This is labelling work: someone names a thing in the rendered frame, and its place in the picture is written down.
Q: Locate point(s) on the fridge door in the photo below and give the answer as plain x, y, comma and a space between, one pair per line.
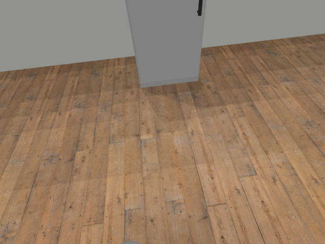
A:
168, 35

